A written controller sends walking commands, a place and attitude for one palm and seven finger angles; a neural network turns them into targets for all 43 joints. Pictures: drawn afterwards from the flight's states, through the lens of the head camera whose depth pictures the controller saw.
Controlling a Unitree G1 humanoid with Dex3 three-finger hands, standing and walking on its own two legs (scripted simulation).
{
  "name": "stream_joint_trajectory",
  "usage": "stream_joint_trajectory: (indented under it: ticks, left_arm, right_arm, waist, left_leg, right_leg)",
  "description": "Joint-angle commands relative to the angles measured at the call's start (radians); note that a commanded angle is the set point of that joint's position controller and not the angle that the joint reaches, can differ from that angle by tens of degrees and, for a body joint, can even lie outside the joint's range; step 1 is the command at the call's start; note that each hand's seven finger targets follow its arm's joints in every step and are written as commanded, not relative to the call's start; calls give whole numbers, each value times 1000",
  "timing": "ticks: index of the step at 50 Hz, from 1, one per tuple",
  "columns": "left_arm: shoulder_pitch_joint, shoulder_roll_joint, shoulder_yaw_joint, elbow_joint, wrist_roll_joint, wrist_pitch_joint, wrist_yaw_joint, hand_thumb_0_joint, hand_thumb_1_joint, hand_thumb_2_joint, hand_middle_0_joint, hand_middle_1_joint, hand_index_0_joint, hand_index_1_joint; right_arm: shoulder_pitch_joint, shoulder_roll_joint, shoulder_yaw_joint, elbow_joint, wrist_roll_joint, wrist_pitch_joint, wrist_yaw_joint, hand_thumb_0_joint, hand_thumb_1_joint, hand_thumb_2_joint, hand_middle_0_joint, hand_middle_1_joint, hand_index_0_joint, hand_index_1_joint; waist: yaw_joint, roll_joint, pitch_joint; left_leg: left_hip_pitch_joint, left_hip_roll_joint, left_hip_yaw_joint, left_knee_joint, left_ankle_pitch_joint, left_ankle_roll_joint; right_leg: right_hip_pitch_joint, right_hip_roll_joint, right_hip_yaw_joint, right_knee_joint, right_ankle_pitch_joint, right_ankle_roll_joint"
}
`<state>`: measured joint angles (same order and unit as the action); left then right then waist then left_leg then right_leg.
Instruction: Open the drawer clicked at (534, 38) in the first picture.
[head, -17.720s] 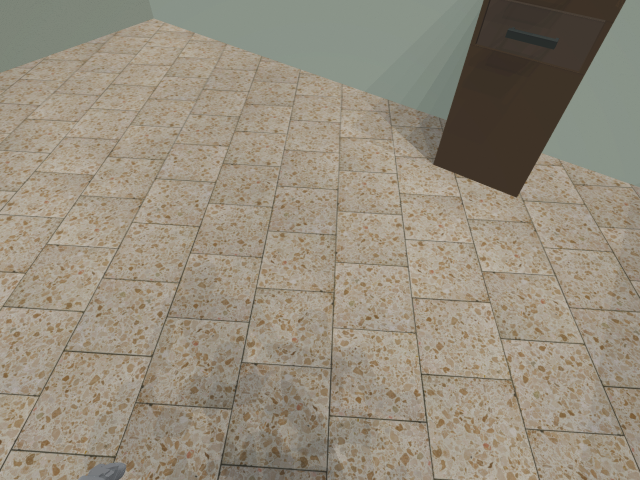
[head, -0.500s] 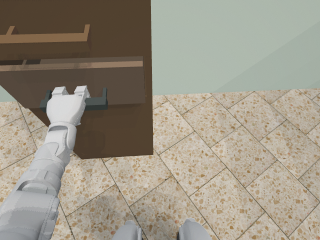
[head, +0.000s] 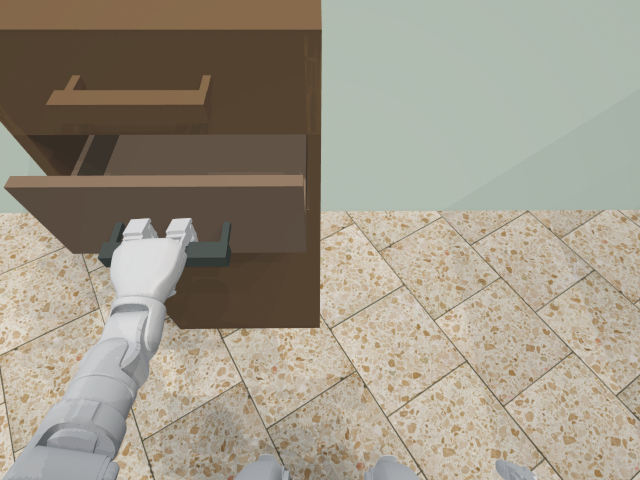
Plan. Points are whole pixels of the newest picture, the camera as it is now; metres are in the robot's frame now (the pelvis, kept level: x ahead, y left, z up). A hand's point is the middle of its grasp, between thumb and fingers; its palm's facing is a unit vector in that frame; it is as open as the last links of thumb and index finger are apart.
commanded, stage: pull the drawer open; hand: left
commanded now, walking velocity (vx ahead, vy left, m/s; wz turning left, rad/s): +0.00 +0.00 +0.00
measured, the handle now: (169, 241) +0.43 +0.24 -0.01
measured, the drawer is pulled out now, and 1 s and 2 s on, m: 0.09 0.23 0.30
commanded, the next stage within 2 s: open the thumb to release the handle in 1.92 s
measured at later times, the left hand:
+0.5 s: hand (157, 324) +0.31 +0.23 -0.03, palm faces -0.01 -0.04 -1.00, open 6.0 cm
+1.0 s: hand (145, 382) +0.24 +0.23 -0.03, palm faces -0.01 -0.05 -1.00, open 5.9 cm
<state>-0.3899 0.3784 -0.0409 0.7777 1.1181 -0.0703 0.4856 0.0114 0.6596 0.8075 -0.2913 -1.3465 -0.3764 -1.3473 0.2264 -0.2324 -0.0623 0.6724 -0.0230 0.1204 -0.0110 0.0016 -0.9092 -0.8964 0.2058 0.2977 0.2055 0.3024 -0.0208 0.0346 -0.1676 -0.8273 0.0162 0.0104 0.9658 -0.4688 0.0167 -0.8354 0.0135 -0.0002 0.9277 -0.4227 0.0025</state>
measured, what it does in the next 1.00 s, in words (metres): stands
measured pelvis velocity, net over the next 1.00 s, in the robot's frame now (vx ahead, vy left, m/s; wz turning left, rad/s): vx -0.01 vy -0.01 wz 0.01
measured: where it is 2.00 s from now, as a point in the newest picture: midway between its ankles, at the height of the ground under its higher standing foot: outside the picture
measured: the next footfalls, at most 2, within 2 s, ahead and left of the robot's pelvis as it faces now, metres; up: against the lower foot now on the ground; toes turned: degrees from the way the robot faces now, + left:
none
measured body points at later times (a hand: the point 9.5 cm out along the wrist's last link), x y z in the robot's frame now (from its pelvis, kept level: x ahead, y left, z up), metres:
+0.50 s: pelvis -0.01 +0.00 +0.00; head +0.06 -0.01 +0.45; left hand +0.31 +0.23 +0.02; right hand +0.12 -0.26 -0.12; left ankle -0.01 +0.11 -0.68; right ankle +0.01 -0.13 -0.68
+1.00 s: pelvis -0.01 -0.01 +0.00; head +0.04 -0.03 +0.45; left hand +0.23 +0.23 +0.02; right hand +0.17 -0.25 -0.11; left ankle -0.01 +0.11 -0.68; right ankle +0.01 -0.13 -0.68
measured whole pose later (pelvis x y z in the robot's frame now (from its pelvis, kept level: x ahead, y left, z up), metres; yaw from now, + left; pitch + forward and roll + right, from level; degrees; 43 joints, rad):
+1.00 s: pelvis -0.01 -0.01 +0.00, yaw +1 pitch +13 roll +0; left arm 0.14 0.33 -0.07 0.30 1.11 -0.01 0.52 0.03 0.65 0.82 -0.28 -1.35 -0.41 -1.35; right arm 0.15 -0.22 -0.04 0.63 -0.04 0.05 -0.02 0.01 -0.91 -0.90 0.21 0.30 0.21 0.30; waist 0.03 0.04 -0.14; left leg -0.74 0.01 0.01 0.98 -0.47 0.00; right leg -0.76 0.01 0.00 0.97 -0.44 -0.01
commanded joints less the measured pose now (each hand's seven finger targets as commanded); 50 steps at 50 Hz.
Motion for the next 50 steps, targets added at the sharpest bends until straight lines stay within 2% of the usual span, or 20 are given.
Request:
stream_joint_trajectory:
  ticks: [1, 3, 4, 7, 9, 14, 17, 19, 23, 24, 26, 29, 32, 33, 35, 37, 40, 44, 46, 50]
  left_arm:
    - [-187, 143, 49, -186, -12, 10, 27, 0, 900, 900, -400, -1350, -400, -1350]
    - [-171, 132, 40, -203, -17, 14, 28, 0, 900, 900, -400, -1350, -400, -1350]
    - [-146, 155, 67, -211, -19, 16, 29, 0, 900, 900, -400, -1350, -400, -1350]
    - [-91, 131, 52, -255, -24, 20, 32, 0, 900, 900, -400, -1350, -400, -1350]
    - [-38, 143, 71, -269, -31, 27, 31, 0, 900, 900, -400, -1350, -400, -1350]
    - [43, 100, 46, -353, -33, 33, 43, 0, 900, 900, -400, -1350, -400, -1350]
    - [28, 99, 35, -369, -28, 43, 50, 0, 900, 900, -400, -1350, -400, -1350]
    - [24, 117, 49, -384, -22, 51, 56, 0, 900, 900, -400, -1350, -400, -1350]
    - [52, 88, 21, -409, -17, 62, 57, 0, 900, 900, -400, -1350, -400, -1350]
    - [82, 103, 42, -421, -20, 65, 56, 0, 900, 900, -400, -1350, -400, -1350]
    - [130, 72, 15, -452, -25, 69, 51, 0, 900, 900, -400, -1350, -400, -1350]
    - [214, 96, 49, -507, -38, 70, 46, 0, 900, 900, -400, -1350, -400, -1350]
    - [248, 74, 32, -534, -35, 64, 45, 0, 900, 900, -400, -1350, -400, -1350]
    - [271, 80, 40, -539, -30, 64, 48, 0, 900, 900, -400, -1350, -400, -1350]
    - [245, 83, 35, -583, -18, 57, 58, 0, 900, 900, -400, -1350, -400, -1350]
    - [305, 59, 25, -591, -19, 56, 65, 0, 900, 900, -400, -1350, -400, -1350]
    - [336, 67, 30, -652, -18, 55, 71, 0, 900, 900, -400, -1350, -400, -1350]
    - [385, 95, 65, -663, -24, 59, 76, 0, 900, 900, -400, -1350, -400, -1350]
    - [377, 63, 30, -681, -19, 58, 76, 0, 900, 900, -400, -1350, -400, -1350]
    - [436, 81, 51, -703, -24, 59, 77, 0, 900, 900, -400, -1350, -400, -1350]
  right_arm:
    - [54, -139, -49, -95, 0, -32, -14, 0, -900, -900, 200, 300, 200, 300]
    - [50, -138, -50, -97, 1, -38, -13, 0, -900, -900, 200, 300, 200, 300]
    - [41, -143, -48, -99, 0, -37, -14, 0, -900, -900, 200, 300, 200, 300]
    - [33, -137, -50, -107, 0, -45, -14, 0, -900, -900, 200, 300, 200, 300]
    - [22, -141, -46, -111, 1, -48, -17, 0, -900, -900, 200, 300, 200, 300]
    - [-2, -136, -47, -129, 0, -63, -14, 0, -900, -900, 200, 300, 200, 300]
    - [-9, -136, -43, -128, 1, -69, -17, 0, -900, -900, 200, 300, 200, 300]
    - [-19, -139, -39, -130, -2, -74, -21, 0, -900, -900, 200, 300, 200, 300]
    - [-25, -131, -41, -132, -2, -82, -22, 0, -900, -900, 200, 300, 200, 300]
    - [-33, -135, -39, -138, -3, -82, -22, 0, -900, -900, 200, 300, 200, 300]
    - [-41, -126, -38, -148, -1, -85, -20, 0, -900, -900, 200, 300, 200, 300]
    - [-59, -129, -33, -165, -2, -89, -20, 0, -900, -900, 200, 300, 200, 300]
    - [-73, -123, -29, -170, -5, -96, -18, 0, -900, -900, 200, 300, 200, 300]
    - [-79, -121, -28, -175, -6, -97, -18, 0, -900, -900, 200, 300, 200, 300]
    - [-88, -120, -25, -176, -11, -101, -17, 0, -900, -900, 200, 300, 200, 300]
    - [-93, -115, -28, -179, -14, -107, -13, 0, -900, -900, 200, 300, 200, 300]
    - [-105, -115, -25, -184, -17, -109, -10, 0, -900, -900, 200, 300, 200, 300]
    - [-128, -117, -19, -188, -17, -113, -16, 0, -900, -900, 200, 300, 200, 300]
    - [-130, -111, -19, -187, -18, -116, -17, 0, -900, -900, 200, 300, 200, 300]
    - [-144, -109, -14, -192, -21, -120, -19, 0, -900, -900, 200, 300, 200, 300]
  waist:
    - [-6, 6, -342]
    - [-5, 7, -335]
    - [5, -1, -339]
    - [6, -5, -349]
    - [11, -23, -330]
    - [14, -8, -305]
    - [3, -18, -265]
    - [11, 2, -275]
    - [8, -10, -279]
    - [22, -3, -288]
    - [23, 3, -283]
    - [41, -10, -297]
    - [31, -17, -237]
    - [35, -26, -235]
    - [34, 21, -244]
    - [34, -6, -233]
    - [41, 13, -267]
    - [44, -26, -224]
    - [36, -9, -218]
    - [49, -12, -230]
  left_leg:
    - [264, -29, 12, -106, 408, 9]
    - [265, -28, 12, -110, 402, 8]
    - [267, -27, 10, -112, 412, 8]
    - [279, -28, 16, -114, 411, 9]
    - [266, -28, 16, -120, 408, 9]
    - [292, -22, 8, -132, 409, 5]
    - [276, -24, 9, -137, 339, 5]
    - [276, -26, 5, -139, 327, 5]
    - [301, -25, 7, -137, 335, 4]
    - [298, -26, 5, -137, 353, 3]
    - [315, -24, 5, -139, 369, 2]
    - [310, -26, 6, -143, 389, 2]
    - [296, -26, 9, -142, 349, 1]
    - [295, -26, 8, -143, 334, 2]
    - [310, -23, 3, -140, 340, -2]
    - [310, -26, 6, -130, 337, 0]
    - [318, -26, 5, -120, 359, -1]
    - [279, -33, 5, -119, 292, 2]
    - [287, -33, 4, -114, 277, 1]
    - [283, -36, 7, -113, 263, 1]
  right_leg:
    - [186, 34, -36, -95, 351, -53]
    - [187, 34, -36, -98, 345, -53]
    - [196, 35, -35, -97, 348, -55]
    - [212, 35, -32, -103, 360, -52]
    - [227, 35, -31, -106, 367, -52]
    - [210, 34, -42, -108, 331, -54]
    - [187, 33, -41, -116, 281, -51]
    - [186, 32, -41, -110, 264, -55]
    - [184, 32, -43, -112, 269, -54]
    - [197, 32, -42, -107, 278, -56]
    - [198, 33, -42, -108, 289, -55]
    - [239, 32, -40, -107, 319, -55]
    - [211, 30, -42, -111, 290, -52]
    - [208, 31, -43, -112, 273, -52]
    - [186, 29, -44, -98, 259, -55]
    - [182, 31, -46, -99, 263, -54]
    - [192, 28, -39, -86, 285, -55]
    - [193, 26, -32, -97, 251, -54]
    - [168, 25, -35, -92, 233, -52]
    - [182, 23, -28, -92, 225, -53]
